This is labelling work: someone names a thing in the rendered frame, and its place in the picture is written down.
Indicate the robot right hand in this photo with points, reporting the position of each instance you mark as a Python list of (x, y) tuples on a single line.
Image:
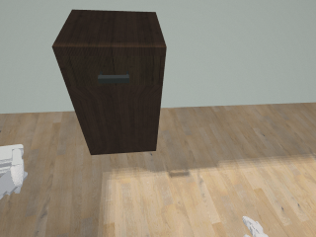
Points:
[(255, 228)]

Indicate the robot left hand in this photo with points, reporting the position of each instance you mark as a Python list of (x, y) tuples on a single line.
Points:
[(12, 169)]

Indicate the handle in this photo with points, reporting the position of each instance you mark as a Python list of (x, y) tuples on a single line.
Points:
[(113, 79)]

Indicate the drawer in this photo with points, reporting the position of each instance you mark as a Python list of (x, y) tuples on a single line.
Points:
[(83, 70)]

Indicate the cabinet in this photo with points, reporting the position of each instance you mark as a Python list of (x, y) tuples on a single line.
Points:
[(114, 119)]

